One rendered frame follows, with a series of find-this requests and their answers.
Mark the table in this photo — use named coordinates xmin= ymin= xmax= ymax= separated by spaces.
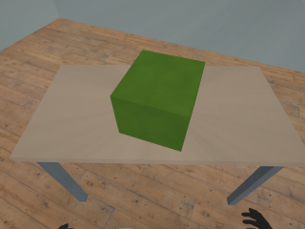
xmin=10 ymin=64 xmax=305 ymax=205

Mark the right robot hand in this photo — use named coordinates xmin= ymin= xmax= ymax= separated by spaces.
xmin=241 ymin=208 xmax=273 ymax=229

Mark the carton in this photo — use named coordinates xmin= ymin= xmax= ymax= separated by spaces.
xmin=110 ymin=50 xmax=206 ymax=152

